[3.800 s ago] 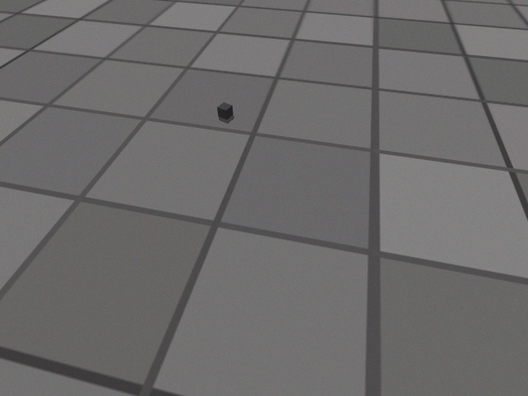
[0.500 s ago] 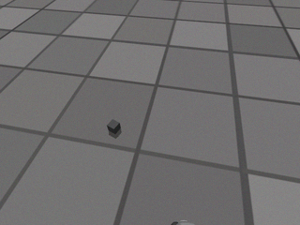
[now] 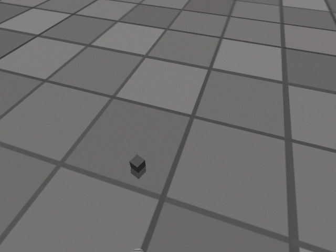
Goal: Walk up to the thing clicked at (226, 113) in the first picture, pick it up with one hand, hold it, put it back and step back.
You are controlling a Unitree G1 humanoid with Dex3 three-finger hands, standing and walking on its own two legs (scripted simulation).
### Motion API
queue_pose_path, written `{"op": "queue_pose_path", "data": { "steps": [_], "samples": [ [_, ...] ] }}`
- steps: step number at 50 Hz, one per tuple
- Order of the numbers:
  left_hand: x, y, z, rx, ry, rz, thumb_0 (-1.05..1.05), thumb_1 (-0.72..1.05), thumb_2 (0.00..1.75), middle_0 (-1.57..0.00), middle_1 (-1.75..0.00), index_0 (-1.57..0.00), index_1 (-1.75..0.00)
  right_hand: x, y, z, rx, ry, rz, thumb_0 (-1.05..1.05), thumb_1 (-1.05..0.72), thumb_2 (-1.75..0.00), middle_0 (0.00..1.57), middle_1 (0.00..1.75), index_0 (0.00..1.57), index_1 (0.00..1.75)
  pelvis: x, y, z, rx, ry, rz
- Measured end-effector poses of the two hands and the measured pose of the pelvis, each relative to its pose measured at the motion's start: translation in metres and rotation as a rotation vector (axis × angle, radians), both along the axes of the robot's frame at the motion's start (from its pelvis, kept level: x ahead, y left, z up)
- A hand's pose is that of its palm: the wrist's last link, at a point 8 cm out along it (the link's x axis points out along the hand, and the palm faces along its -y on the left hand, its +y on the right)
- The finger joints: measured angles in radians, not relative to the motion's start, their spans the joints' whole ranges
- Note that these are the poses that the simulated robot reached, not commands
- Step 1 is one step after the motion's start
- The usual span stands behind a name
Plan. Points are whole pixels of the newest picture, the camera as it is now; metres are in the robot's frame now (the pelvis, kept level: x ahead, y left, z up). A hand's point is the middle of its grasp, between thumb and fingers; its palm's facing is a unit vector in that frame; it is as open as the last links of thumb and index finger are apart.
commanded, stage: walk up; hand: left
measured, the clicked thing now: (137, 163) +0.80 +0.24 -0.73
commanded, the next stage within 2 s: none
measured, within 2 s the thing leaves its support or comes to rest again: neither
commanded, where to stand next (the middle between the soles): +0.39 +0.02 m, yaw -3 degrees
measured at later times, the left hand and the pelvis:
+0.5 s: hand (68, 227) +0.22 +0.29 -0.13, palm faces -0.11 -0.91 -0.39, open 7.4 cm; pelvis +0.16 +0.02 +0.00, yaw -3 degrees
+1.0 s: hand (79, 192) +0.34 +0.31 -0.16, palm faces -0.05 -0.93 -0.36, open 7.4 cm; pelvis +0.28 +0.04 -0.01, yaw -1 degrees
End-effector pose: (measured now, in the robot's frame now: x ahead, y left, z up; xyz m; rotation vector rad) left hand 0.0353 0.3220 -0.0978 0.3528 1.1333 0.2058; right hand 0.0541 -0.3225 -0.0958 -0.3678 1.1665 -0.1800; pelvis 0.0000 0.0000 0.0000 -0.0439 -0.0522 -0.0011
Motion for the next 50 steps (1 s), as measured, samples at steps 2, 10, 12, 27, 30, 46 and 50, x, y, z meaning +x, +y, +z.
{"op": "queue_pose_path", "data": {
  "steps": [2,10,12,27,30,46,50],
  "samples": [
    [0.007,0.013,-0.013,-0.007,0.03,0.011,0.01,0.9,0.9,-0.21,-0.3,-0.21,-0.3,0.024,0.011,0.001,-0.017,-0.019,0.012,0.0,-0.91,-0.9,0.2,0.3,0.2,0.3,0.018,0.01,-0.007,-0.001,0.005,0.003],
    [0.059,0.029,-0.024,-0.046,0.106,-0.021,0.01,0.9,0.9,-0.2,-0.3,-0.2,-0.3,0.08,0.046,0.019,-0.023,-0.123,-0.012,0.0,-0.91,-0.89,0.2,0.3,0.2,0.3,0.067,0.034,0.0,0.023,-0.011,-0.018],
    [0.074,0.03,-0.02,-0.051,0.094,-0.026,0.01,0.9,0.9,-0.2,-0.3,-0.2,-0.3,0.086,0.049,0.022,-0.02,-0.118,-0.016,0.0,-0.91,-0.89,0.2,0.3,0.2,0.3,0.078,0.036,0.003,0.03,-0.012,-0.019],
    [0.205,0.008,0.007,0.045,0.008,-0.082,0.01,0.9,0.9,-0.2,-0.3,-0.2,-0.3,0.132,0.012,-0.024,0.043,-0.03,-0.089,0.0,-0.9,-0.89,0.2,0.3,0.2,0.3,0.172,0.009,-0.009,0.069,-0.013,-0.046],
    [0.226,-0.003,0.014,0.062,-0.049,-0.077,0.01,0.9,0.9,-0.2,-0.3,-0.2,-0.3,0.152,0.007,-0.033,0.057,-0.003,-0.078,0.01,-0.91,-0.9,0.2,0.3,0.2,0.3,0.187,0.0,-0.01,0.056,-0.02,-0.035],
    [0.275,0.017,0.002,0.017,0.002,-0.036,0.01,0.9,0.9,-0.21,-0.3,-0.21,-0.3,0.257,0.02,-0.007,-0.003,0.002,-0.025,0.0,-0.91,-0.9,0.2,0.3,0.2,0.3,0.265,0.021,-0.002,0.021,-0.007,-0.024],
    [0.295,0.033,-0.027,-0.012,0.035,-0.021,0.01,0.9,0.9,-0.21,-0.3,-0.21,-0.3,0.279,0.038,-0.005,-0.051,-0.024,-0.029,0.0,-0.91,-0.9,0.2,0.3,0.2,0.3,0.281,0.038,-0.014,0.038,-0.011,-0.021]
  ]
}}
